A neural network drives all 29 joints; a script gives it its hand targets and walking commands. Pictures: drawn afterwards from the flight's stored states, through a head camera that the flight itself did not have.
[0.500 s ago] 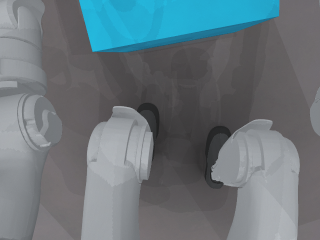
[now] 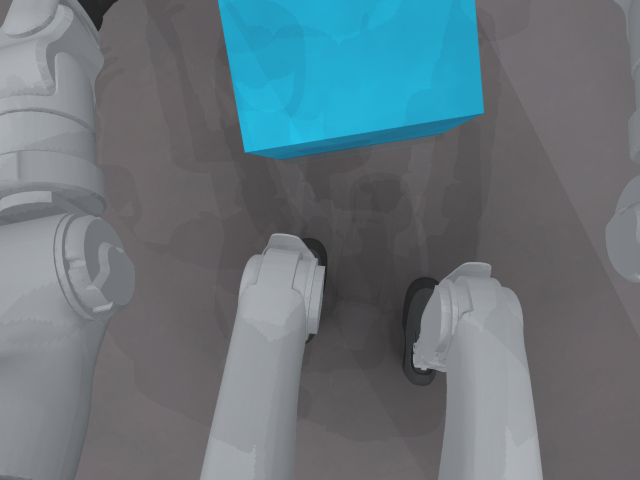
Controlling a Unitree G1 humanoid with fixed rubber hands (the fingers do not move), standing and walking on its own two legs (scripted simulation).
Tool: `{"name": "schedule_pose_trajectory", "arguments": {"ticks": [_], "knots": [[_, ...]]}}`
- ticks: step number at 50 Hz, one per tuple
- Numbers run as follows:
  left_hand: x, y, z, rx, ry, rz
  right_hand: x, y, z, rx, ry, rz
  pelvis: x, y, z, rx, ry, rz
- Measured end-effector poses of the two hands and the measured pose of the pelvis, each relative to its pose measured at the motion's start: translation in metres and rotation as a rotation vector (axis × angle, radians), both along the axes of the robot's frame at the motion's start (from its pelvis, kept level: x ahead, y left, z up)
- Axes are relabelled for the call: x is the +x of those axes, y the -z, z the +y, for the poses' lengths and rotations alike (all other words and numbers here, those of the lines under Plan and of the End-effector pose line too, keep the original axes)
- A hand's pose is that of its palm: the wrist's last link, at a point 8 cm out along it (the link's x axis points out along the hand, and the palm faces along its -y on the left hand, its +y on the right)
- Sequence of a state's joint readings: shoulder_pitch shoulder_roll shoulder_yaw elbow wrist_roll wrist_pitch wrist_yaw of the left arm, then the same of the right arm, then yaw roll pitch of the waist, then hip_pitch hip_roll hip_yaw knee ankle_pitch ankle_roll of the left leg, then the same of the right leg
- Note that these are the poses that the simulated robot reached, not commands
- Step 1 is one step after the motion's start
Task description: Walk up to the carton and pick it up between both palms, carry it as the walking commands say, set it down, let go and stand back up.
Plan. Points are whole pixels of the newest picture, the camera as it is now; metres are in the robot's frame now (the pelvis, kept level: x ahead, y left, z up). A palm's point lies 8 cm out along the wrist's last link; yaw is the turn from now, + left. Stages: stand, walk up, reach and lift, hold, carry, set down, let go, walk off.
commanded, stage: set down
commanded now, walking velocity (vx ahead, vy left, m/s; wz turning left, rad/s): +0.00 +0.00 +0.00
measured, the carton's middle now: (347, 50) +0.57 +0.09 -0.36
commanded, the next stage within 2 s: let go in 0.64 s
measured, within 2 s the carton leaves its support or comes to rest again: neither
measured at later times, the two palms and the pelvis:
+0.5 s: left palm out of the picture +0.51 +0.33 +0.07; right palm out of the picture +0.62 -0.13 +0.06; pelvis +0.03 +0.00 +0.14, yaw +1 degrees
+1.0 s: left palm out of the picture +0.46 +0.31 +0.10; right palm out of the picture +0.54 -0.16 +0.11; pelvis +0.06 +0.02 +0.23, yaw +1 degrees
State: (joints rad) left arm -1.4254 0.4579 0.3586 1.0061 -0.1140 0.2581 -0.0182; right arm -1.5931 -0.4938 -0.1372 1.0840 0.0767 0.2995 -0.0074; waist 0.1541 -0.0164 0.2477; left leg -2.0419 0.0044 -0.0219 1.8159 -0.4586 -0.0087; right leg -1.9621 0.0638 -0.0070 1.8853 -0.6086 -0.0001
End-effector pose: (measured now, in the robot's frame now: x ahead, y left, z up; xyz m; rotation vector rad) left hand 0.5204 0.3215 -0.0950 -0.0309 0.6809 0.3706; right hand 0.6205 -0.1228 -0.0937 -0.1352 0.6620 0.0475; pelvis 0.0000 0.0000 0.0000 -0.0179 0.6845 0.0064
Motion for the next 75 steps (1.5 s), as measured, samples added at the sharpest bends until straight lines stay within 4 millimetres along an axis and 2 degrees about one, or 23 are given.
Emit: {"name": "schedule_pose_trajectory", "arguments": {"ticks": [10, 21, 29, 36, 42, 45, 49, 52, 57, 60, 63, 71, 75], "knots": [[0.003, -0.060, -0.001, -0.011, -0.010, -0.006, 0.002, -0.057, -0.020, -0.025, 0.012, 0.008, 0.018, -0.060, 0.002, 0.003, 0.004, 0.067], [-0.008, -0.139, 0.012, -0.004, -0.027, -0.026, 0.002, -0.128, -0.007, -0.001, -0.023, 0.011, 0.031, -0.121, -0.001, 0.006, -0.003, 0.085], [-0.012, -0.180, 0.006, -0.017, -0.013, -0.027, -0.004, -0.178, -0.016, -0.010, -0.006, 0.001, 0.032, -0.158, 0.000, 0.001, -0.008, 0.056], [-0.011, -0.203, 0.000, -0.020, 0.007, 0.002, -0.005, -0.208, -0.018, -0.005, -0.005, 0.025, 0.034, -0.183, 0.004, 0.001, -0.001, 0.051], [-0.012, -0.199, -0.009, -0.018, 0.048, 0.029, -0.013, -0.206, -0.012, -0.019, -0.007, 0.046, 0.041, -0.198, 0.006, -0.006, -0.004, 0.060], [-0.024, -0.192, -0.012, 0.006, 0.090, 0.064, -0.029, -0.198, -0.014, -0.053, 0.010, 0.060, 0.047, -0.207, 0.009, -0.010, -0.010, 0.059], [-0.053, -0.193, -0.010, 0.050, 0.175, 0.118, -0.070, -0.197, -0.029, -0.114, 0.059, 0.079, 0.060, -0.221, 0.014, -0.014, -0.021, 0.036], [-0.072, -0.210, -0.005, 0.070, 0.217, 0.138, -0.100, -0.209, -0.041, -0.126, 0.092, 0.088, 0.069, -0.232, 0.018, -0.013, -0.016, 0.001], [-0.092, -0.256, -0.001, 0.100, 0.265, 0.122, -0.128, -0.244, -0.045, -0.087, 0.094, 0.046, 0.077, -0.249, 0.025, -0.010, -0.006, -0.083], [-0.108, -0.282, -0.010, 0.093, 0.286, 0.102, -0.147, -0.261, -0.043, -0.070, 0.080, 0.040, 0.081, -0.258, 0.027, -0.004, -0.007, -0.147], [-0.132, -0.295, -0.022, 0.082, 0.292, 0.099, -0.171, -0.272, -0.045, -0.067, 0.071, 0.055, 0.084, -0.267, 0.025, 0.007, -0.003, -0.220], [-0.217, -0.294, -0.058, 0.037, 0.287, 0.171, -0.245, -0.289, -0.070, -0.077, 0.081, 0.101, 0.088, -0.284, 0.009, 0.020, -0.011, -0.412], [-0.250, -0.302, -0.072, 0.041, 0.285, 0.186, -0.276, -0.294, -0.087, -0.084, 0.074, 0.124, 0.091, -0.290, 0.000, 0.027, -0.017, -0.493]]}}
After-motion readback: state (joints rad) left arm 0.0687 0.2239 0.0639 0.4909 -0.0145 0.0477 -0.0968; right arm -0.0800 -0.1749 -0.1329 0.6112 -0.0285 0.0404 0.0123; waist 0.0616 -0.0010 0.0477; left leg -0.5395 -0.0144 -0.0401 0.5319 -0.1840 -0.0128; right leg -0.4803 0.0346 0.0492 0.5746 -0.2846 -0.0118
